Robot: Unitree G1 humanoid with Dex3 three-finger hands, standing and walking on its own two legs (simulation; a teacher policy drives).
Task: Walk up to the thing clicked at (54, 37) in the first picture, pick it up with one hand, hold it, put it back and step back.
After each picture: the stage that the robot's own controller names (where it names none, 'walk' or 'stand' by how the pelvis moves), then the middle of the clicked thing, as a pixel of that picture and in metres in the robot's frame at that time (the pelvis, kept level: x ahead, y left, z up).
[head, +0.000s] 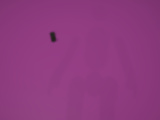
stand; (53, 37) +1.46 +0.40 -0.72
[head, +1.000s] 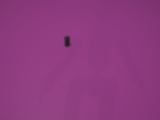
walk; (67, 41) +1.37 +0.16 -0.70
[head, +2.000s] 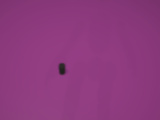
walk; (62, 69) +0.92 +0.18 -0.71
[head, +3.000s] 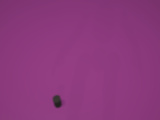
walk; (57, 101) +0.60 +0.22 -0.71
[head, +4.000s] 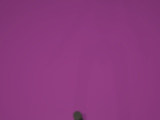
walk; (78, 117) +0.41 +0.15 -0.68
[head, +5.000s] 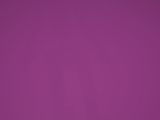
stand; out of the picture +0.38 +0.10 -0.69
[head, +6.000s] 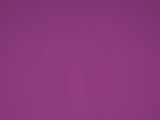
stand; out of the picture +0.33 +0.06 -0.71
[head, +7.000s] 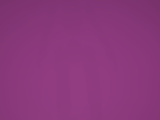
walk; out of the picture +0.28 +0.09 -0.72
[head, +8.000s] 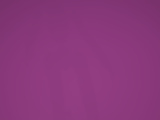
stand; out of the picture +0.36 +0.12 -0.71
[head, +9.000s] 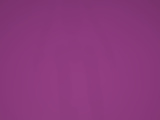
walk; out of the picture +0.35 +0.09 -0.72
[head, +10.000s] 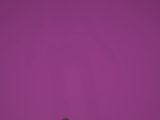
stand; out of the picture +0.38 +0.14 -0.70
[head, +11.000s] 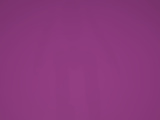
stand; out of the picture +0.40 +0.10 -0.70
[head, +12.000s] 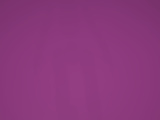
stand; out of the picture +0.39 +0.08 -0.73
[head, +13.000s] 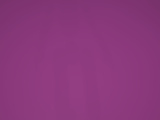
stand; out of the picture +0.36 +0.09 -0.73
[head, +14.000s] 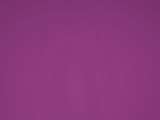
stand; out of the picture +0.36 +0.09 -0.73
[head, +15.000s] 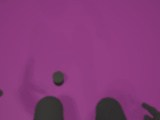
go down; (58, 79) +0.43 +0.11 -0.46
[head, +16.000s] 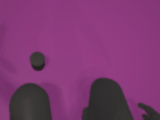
go down; (37, 62) +0.45 +0.15 -0.32
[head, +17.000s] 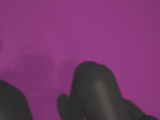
close in; out of the picture +0.44 +0.20 -0.24
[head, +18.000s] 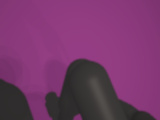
close; out of the picture +0.44 +0.21 -0.24
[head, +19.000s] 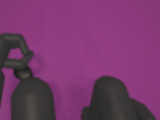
lift; (24, 73) +0.37 +0.22 -0.28
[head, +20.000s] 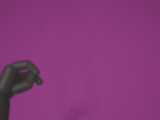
go down; out of the picture +0.33 +0.14 -0.64
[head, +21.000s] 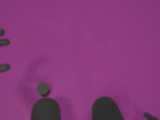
go down; (43, 90) +0.37 +0.17 -0.46
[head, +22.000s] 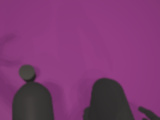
go down; (28, 74) +0.39 +0.19 -0.33
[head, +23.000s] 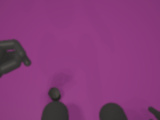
hold; (55, 94) +0.38 +0.17 -0.48
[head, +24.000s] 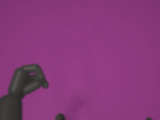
crouch; (60, 119) +0.34 +0.15 -0.64
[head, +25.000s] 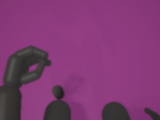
hold; (58, 92) +0.39 +0.17 -0.48
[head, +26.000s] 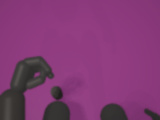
hold; (57, 93) +0.37 +0.16 -0.49
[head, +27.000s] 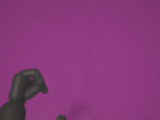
crouch; out of the picture +0.34 +0.14 -0.65
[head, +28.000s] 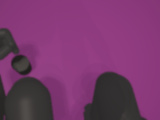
lower; (22, 65) +0.40 +0.21 -0.27
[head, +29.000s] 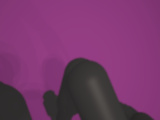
lower; out of the picture +0.38 +0.25 -0.24
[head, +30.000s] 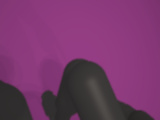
lower; out of the picture +0.38 +0.24 -0.24
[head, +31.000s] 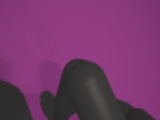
stand; out of the picture +0.36 +0.23 -0.23
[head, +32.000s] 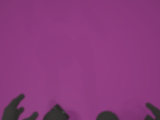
walk; (60, 114) +0.29 +0.12 -0.56
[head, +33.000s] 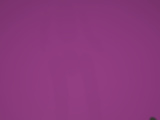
stand; out of the picture +0.22 +0.11 -0.68
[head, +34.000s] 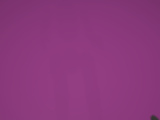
stand; out of the picture +0.20 +0.13 -0.68
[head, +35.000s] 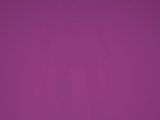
stand; out of the picture +0.22 +0.12 -0.74
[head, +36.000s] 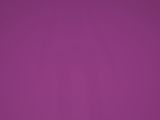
stand; out of the picture +0.22 +0.13 -0.75
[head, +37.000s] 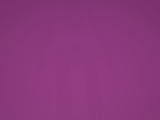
stand; out of the picture +0.21 +0.14 -0.75
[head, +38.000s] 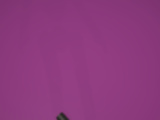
walk; out of the picture +0.32 +0.11 -0.73
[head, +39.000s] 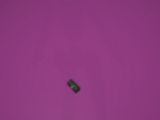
walk; (73, 85) +0.66 +0.16 -0.73
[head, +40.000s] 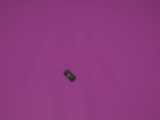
stand; (69, 75) +0.88 +0.12 -0.74
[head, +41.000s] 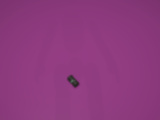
stand; (73, 81) +0.82 +0.12 -0.75
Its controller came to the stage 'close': yes
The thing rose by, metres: 0.07
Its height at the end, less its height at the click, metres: -0.02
